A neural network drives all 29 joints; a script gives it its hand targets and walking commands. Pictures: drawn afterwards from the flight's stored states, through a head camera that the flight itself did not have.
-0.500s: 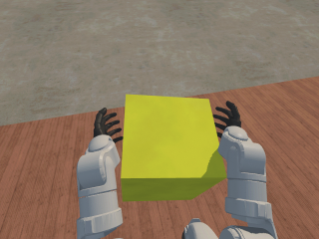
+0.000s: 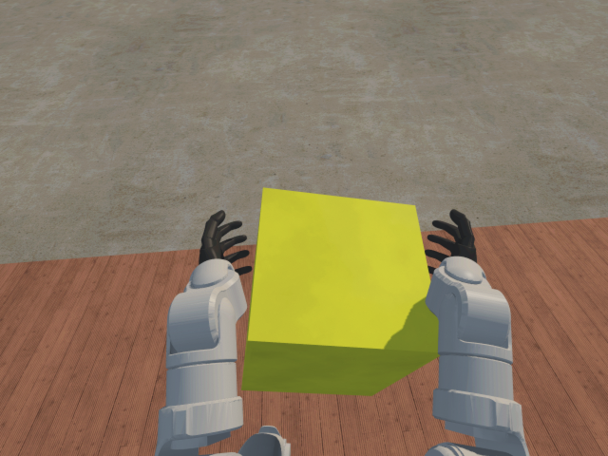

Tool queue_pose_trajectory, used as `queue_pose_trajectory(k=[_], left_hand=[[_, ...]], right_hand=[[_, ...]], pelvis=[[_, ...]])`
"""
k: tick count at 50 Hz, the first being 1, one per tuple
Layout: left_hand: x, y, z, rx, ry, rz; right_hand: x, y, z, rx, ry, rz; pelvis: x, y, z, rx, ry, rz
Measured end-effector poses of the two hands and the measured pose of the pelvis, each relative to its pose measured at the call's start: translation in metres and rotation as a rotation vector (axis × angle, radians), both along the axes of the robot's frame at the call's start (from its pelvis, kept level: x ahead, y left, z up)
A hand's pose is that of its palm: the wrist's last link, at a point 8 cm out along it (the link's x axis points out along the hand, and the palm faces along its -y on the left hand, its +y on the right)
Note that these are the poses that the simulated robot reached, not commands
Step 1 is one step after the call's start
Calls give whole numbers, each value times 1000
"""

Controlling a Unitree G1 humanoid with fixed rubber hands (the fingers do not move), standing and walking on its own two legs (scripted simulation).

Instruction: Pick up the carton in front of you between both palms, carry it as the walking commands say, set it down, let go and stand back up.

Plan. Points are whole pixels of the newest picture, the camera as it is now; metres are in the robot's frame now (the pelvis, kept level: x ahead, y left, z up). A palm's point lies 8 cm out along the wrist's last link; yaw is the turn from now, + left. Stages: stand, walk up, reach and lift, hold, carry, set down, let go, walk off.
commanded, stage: carry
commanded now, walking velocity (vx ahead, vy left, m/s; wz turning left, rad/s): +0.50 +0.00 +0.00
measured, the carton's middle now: (323, 303) +0.35 +0.03 -0.02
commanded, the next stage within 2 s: none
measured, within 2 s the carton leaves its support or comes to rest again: neither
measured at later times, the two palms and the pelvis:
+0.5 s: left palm (245, 144) +0.63 +0.18 +0.04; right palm (409, 143) +0.63 -0.11 +0.05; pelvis +0.29 +0.05 -0.05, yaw -1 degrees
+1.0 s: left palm (266, 89) +0.92 +0.19 -0.01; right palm (386, 90) +0.93 -0.11 -0.02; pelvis +0.58 +0.03 -0.10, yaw +0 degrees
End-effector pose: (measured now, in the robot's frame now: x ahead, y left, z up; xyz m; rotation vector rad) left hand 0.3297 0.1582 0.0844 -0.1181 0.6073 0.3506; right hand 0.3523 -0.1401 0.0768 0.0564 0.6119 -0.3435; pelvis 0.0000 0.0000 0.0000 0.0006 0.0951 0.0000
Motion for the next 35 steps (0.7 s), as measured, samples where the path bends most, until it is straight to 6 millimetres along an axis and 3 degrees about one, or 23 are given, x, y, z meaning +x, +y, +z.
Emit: queue_pose_trajectory(k=[3,8,13,17,23,28,31,35], left_hand=[[47,8,6,6,-49,-16],[129,20,-3,18,-138,-68],[181,18,-24,-13,-38,-109],[217,18,-40,-49,21,-109],[277,24,-46,-38,17,-100],[343,23,-40,-32,-37,-85],[389,15,-45,-15,-55,-95],[443,8,-68,31,-53,-84]], right_hand=[[44,7,8,-14,-52,-7],[114,22,4,-41,-123,-18],[144,20,-26,-5,11,-61],[178,19,-29,15,27,-82],[251,25,-24,13,-2,-62],[317,23,-24,1,-49,-48],[360,16,-33,-15,-61,-48],[424,11,-58,-29,-68,-15]], pelvis=[[44,12,-11,-19,0,-4],[117,33,-52,-27,-11,-22],[161,49,-51,-34,-10,-16],[199,55,-47,-36,-9,-19],[263,55,-46,-27,-12,-17],[329,47,-55,-11,-7,-7],[375,41,-71,0,-10,4],[434,34,-105,2,-24,19]])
